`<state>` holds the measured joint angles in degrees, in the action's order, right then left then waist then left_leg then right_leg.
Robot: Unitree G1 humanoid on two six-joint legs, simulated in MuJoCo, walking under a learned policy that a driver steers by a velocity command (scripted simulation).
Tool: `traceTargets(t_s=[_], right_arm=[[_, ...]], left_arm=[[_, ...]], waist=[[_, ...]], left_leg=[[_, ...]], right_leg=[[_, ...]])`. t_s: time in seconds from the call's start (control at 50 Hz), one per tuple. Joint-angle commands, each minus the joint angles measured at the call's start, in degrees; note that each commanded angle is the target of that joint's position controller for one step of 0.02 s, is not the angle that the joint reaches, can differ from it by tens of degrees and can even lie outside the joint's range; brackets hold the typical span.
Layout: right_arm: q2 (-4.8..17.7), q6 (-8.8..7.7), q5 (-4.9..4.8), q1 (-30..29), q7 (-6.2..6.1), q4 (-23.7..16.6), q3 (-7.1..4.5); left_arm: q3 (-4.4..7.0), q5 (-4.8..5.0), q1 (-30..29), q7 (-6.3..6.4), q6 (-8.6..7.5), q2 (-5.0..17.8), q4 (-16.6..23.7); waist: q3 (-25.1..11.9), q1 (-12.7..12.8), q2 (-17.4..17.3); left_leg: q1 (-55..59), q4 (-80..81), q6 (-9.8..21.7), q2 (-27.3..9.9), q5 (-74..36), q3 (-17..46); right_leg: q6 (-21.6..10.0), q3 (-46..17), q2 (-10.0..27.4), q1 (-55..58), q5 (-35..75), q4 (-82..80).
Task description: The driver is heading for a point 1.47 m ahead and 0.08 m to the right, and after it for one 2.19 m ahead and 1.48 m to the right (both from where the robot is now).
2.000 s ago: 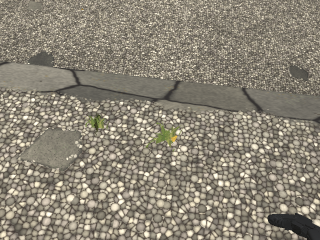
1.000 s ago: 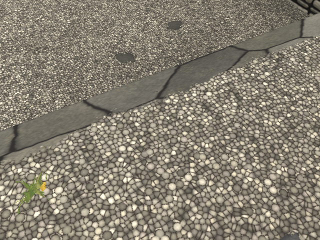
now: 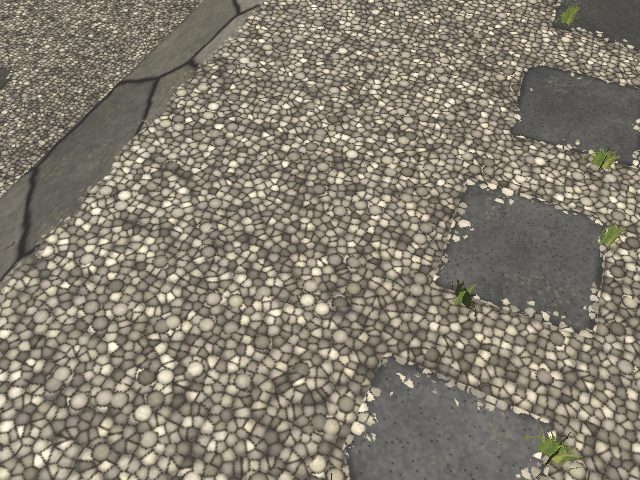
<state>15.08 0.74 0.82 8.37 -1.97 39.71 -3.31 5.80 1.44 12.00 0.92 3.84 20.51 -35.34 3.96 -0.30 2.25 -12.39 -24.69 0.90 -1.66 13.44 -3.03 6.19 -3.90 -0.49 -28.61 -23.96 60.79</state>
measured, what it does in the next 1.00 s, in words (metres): steps to the right: right foot, then left foot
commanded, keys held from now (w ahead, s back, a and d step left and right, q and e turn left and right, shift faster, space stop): e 0.26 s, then no key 0.42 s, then w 0.32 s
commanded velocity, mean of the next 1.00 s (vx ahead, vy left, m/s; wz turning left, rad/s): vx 0.07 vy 0.00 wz -0.29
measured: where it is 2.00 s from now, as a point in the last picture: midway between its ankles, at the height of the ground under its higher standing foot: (403, 425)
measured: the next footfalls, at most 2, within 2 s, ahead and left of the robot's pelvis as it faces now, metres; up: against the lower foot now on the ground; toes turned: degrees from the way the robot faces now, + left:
right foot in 0.18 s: +0.03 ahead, -0.15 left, +0.00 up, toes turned -8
left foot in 0.62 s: +0.08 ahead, +0.08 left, +0.00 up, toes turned -15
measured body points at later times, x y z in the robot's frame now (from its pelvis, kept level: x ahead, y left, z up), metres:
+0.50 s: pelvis +0.00 -0.06 +0.00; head +0.03 -0.09 +0.45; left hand +0.23 +0.16 -0.07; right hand +0.08 -0.37 -0.11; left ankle +0.05 +0.10 -0.69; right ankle -0.01 -0.15 -0.74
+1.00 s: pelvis +0.07 -0.08 -0.01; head +0.07 -0.09 +0.44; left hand +0.22 +0.18 -0.11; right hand +0.09 -0.36 -0.14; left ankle +0.04 +0.08 -0.72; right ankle +0.02 -0.16 -0.74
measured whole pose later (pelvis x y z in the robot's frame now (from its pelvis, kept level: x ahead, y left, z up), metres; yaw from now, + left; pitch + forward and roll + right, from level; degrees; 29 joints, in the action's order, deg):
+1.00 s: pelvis +0.07 -0.08 -0.01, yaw -15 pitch +0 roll +0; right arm 16.6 -0.9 -1.6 17.4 -0.8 42.8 -2.2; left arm 3.6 0.6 17.3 -1.6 -4.0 16.2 -44.1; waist -0.1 0.8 -2.5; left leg -15.4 -44.6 0.5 -1.7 26.2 2.5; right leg -3.3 2.0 -2.1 -13.0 -17.7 31.0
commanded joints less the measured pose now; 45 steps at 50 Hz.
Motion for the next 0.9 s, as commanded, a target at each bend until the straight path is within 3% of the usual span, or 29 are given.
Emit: traceTargets(t_s=[0.02, 0.1, 0.14, 0.16, 0.18, 0.2, 0.22, 0.24, 0.26, 0.28, 0.3, 0.36, 0.42, 0.54, 0.58, 0.6, 0.62, 0.64, 0.66, 0.68, 0.7, 0.74, 0.78, 0.8, 0.84, 0.88, 0.9], right_arm=[[12.0, 0.0, -0.26, -0.3, -0.08, -3.3, -3.41], [13.6, 0.08, -1.42, -1.0, 0.94, -2.9, -3.99], [13.8, -0.13, -2.54, -1.9, 1.14, -2.7, -4.06], [12.8, -0.3, -3.1, -1.8, 1.16, -2.3, -3.82], [10.4, -0.61, -2.55, 1.7, 1.42, -0.9, -3.16], [5.9, -0.73, 1.05, 1.8, 1.69, -3.1, -1.55], [7.5, -0.84, 0.7, -3.6, 1.06, -5.4, -1.86], [9.9, -0.58, -0.55, -5.5, 0.64, -5.4, -2.62], [10.3, -0.42, -1.05, -5.2, 0.44, -5.1, -2.89], [10.5, -0.25, -0.76, -3.7, 0.07, -3.6, -3.11], [10.8, -0.04, -0.41, -2.5, -0.02, -3.1, -3.25], [9.1, 0.1, -0.97, 0.0, 0.46, -1.8, -2.81], [7.5, 0.3, -0.96, -1.6, 0.52, -2.3, -2.0], [7.4, -0.01, -1.22, -2.1, 0.94, -2.8, -1.55], [6.5, -0.46, -1.15, -0.4, 1.18, -2.3, -1.29], [5.6, -0.86, -0.7, 1.2, 1.42, -1.8, -0.94], [6.5, -1.25, 0.21, 2.0, 1.43, -1.7, -0.82], [10.2, -1.36, 0.68, 2.6, 1.16, -2.5, -1.34], [10.5, -1.45, 0.39, -0.1, 1.42, -1.6, -1.31], [7.1, -1.74, -0.03, -2.4, 1.87, -2.7, -0.53], [6.3, -1.96, 0.12, -1.5, 1.9, -2.3, -0.23], [8.9, -2.24, -0.41, 1.2, 1.52, -1.5, -0.82], [10.5, -2.41, -0.94, 6.1, 0.8, -0.2, -1.16], [11.2, -2.42, -1.28, 7.4, 0.47, 0.1, -1.36], [11.7, -2.56, -1.5, 7.9, 0.1, 0.1, -1.54], [11.7, -2.24, -2.36, 4.3, 0.39, -1.0, -1.48], [11.4, -1.97, -2.82, 2.3, 0.63, -1.6, -1.42]], left_arm=[[-0.25, -0.39, -5.1, -0.58, -1.15, 2.1, 6.8], [0.02, -0.17, -3.5, -1.35, -0.72, 3.0, 6.7], [0.42, -0.13, -1.2, -1.79, -0.39, 3.1, 6.2], [0.86, -0.21, 1.1, -1.75, -0.36, 3.5, 5.4], [1.85, -0.33, 3.6, -1.21, -0.44, 5.9, 4.8], [3.48, -0.46, 5.8, -0.17, -0.82, 13.2, 5.9], [2.9, -2.56, 4.7, -0.81, -2.35, 13.5, 7.0], [2.18, -2.84, 4.0, -1.31, -3.57, 10.7, 6.5], [1.62, -2.12, 1.6, -1.15, -4.2, 9.0, 5.7], [1.06, -1.21, -1.1, -0.81, -4.16, 7.3, 5.7], [0.41, -0.7, -3.1, -0.46, -3.99, 6.2, 5.8], [-0.66, -1.64, -3.8, 0.29, -3.87, 4.6, 5.3], [-0.94, -1.82, -3.4, 0.52, -3.75, 4.3, 4.1], [-1.35, -2.13, -4.1, -0.4, -3.34, 4.4, 2.1], [-2.0, -1.67, -5.4, -0.63, -3.37, 3.1, 1.3], [-2.52, -1.36, -5.7, -0.67, -3.44, 1.8, 0.7], [-3.04, -1.79, -3.7, -0.68, -3.86, 0.4, -0.2], [-3.14, -2.95, -1.1, -0.77, -4.36, -0.1, -0.8], [-2.98, -2.77, 1.6, -0.67, -4.42, -0.9, -1.5], [-2.83, -3.26, -1.0, -0.46, -4.22, 1.0, -2.0], [-2.49, -2.91, -3.1, -0.3, -3.9, 1.6, -1.9], [-2.34, -2.19, -3.6, -0.02, -3.21, 1.1, -1.8], [-2.23, -1.09, -4.0, -0.38, -4.16, -0.1, -1.4], [-2.18, -0.64, -4.8, -0.62, -5.05, -0.4, -1.2], [-1.95, -0.17, -5.2, -1.35, -6.46, -0.6, -1.1], [-2.0, 0.09, -2.2, -2.22, -7.46, -1.5, -2.5], [-1.79, -0.17, 0.9, -2.53, -7.8, -1.7, -4.4]], waist=[[-7.3, -2.6, -11.9], [-7.6, -1.9, -13.0], [-7.7, 0.1, -12.4], [-8.1, 1.4, -11.2], [-9.1, 1.9, -5.3], [-10.3, 0.7, 13.6], [-11.8, 3.4, 13.6], [-10.9, 4.3, 7.5], [-8.6, 2.5, 6.2], [-8.0, 1.3, 3.8], [-7.7, 0.3, 4.7], [-9.8, -0.4, 5.4], [-8.8, 0.7, 5.5], [-6.1, 2.1, 6.2], [-6.1, 0.5, 5.2], [-6.2, -1.1, 4.0], [-7.4, -0.8, 1.6], [-8.8, 1.3, -4.9], [-8.7, 4.6, -12.2], [-7.1, 2.7, -10.2], [-7.0, 1.4, -9.4], [-4.3, 0.0, -10.5], [0.0, -1.0, -13.7], [2.4, -1.6, -14.0], [3.3, -1.7, -13.0], [2.2, 0.7, -11.6], [0.8, 2.5, -10.9]], left_leg=[[11.1, 5.9, 12.6, -14.6, -23.6, 8.3], [8.6, 4.5, 11.6, -15.9, -24.6, 5.5], [7.5, 1.2, 9.4, -16.0, -22.8, 4.0], [5.1, -2.5, 7.0, -14.8, -19.6, 2.0], [-1.0, -10.1, 2.7, -12.0, -12.2, -2.0], [-18.2, -28.9, -3.5, -4.7, 17.7, -6.6], [-25.4, -40.4, -5.1, 1.0, 27.1, 1.9], [-25.8, -44.9, -4.7, -0.4, 23.9, 5.6], [-26.0, -44.4, -3.9, -1.2, 18.7, 6.5], [-25.6, -42.6, -4.0, -2.0, 14.6, 6.7], [-23.9, -42.1, -4.5, -1.8, 11.3, 6.3], [-19.0, -40.5, -5.9, -0.5, 6.4, 5.1], [-17.2, -31.0, -6.3, -0.9, 5.7, 5.2], [-8.1, -16.4, -5.1, -0.5, 8.7, 4.4], [-3.6, -8.0, -4.2, 0.0, 4.8, 3.9], [1.3, 0.4, -3.5, 0.2, -2.9, 3.5], [6.7, 3.3, -2.5, -2.1, -11.7, 6.3], [10.3, 1.9, -0.2, -8.1, -24.3, 11.4], [3.5, 1.3, 4.0, -9.6, -17.2, 12.6], [0.2, 2.7, 4.2, -7.4, -8.6, 11.8], [0.0, 3.1, 2.8, -5.4, 0.5, 10.1], [-0.7, 5.4, 3.7, -5.3, 17.7, 12.2], [0.2, 11.4, 8.2, -12.3, 30.9, 22.1], [-0.4, 13.4, 10.5, -15.6, 31.9, 26.7], [0.7, 14.3, 11.7, -17.3, 28.1, 28.2], [-2.2, 13.5, 9.7, -13.9, 22.1, 21.7], [-5.7, 11.5, 8.4, -11.1, 18.3, 17.1]], right_leg=[[0.2, 2.7, 2.4, -2.6, -0.4, -7.8], [-1.9, 6.2, 2.0, 5.3, 1.6, -18.4], [-4.3, 7.4, 1.2, 10.3, 7.1, -27.6], [-6.1, 8.0, 0.0, 15.6, 12.4, -34.2], [-8.4, 3.9, 1.0, 24.1, 21.5, -38.9], [-14.7, -17.6, 16.6, 35.2, 45.8, -38.7], [-26.3, -27.2, 24.0, 29.5, 48.2, -39.3], [-25.9, -22.7, 21.1, 28.0, 42.8, -40.5], [-22.6, -18.3, 17.5, 26.1, 37.9, -40.6], [-19.8, -15.4, 15.0, 25.4, 34.1, -40.5], [-19.0, -13.6, 13.8, 23.7, 35.9, -40.5], [-19.1, -10.4, 11.8, 22.4, 38.3, -40.7], [-19.0, -10.7, 11.4, 22.9, 33.7, -40.9], [-19.8, -14.0, 11.5, 17.6, 24.3, -40.3], [-18.7, -14.5, 10.6, 16.6, 24.1, -38.8], [-16.9, -13.9, 9.4, 15.1, 23.3, -38.0], [-14.0, -13.2, 7.4, 13.3, 20.2, -37.3], [-10.7, -9.4, 3.2, 11.3, 13.6, -33.0], [-8.1, -4.5, -0.1, 15.0, 7.3, -34.6], [-6.6, -4.4, 0.3, 17.7, 9.2, -35.1], [-6.9, -3.4, -0.6, 17.4, 7.5, -34.0], [-7.9, -0.3, -3.0, 12.6, -1.9, -29.2], [-8.0, 3.7, -3.2, 4.8, -3.5, -22.1], [-8.2, 3.9, -1.6, 2.3, -2.8, -19.7], [-9.0, 2.9, 0.8, -0.2, -5.5, -17.5], [-10.3, 4.7, 0.7, 7.8, -2.8, -26.2], [-10.4, 7.1, -1.0, 16.0, 5.6, -32.2]])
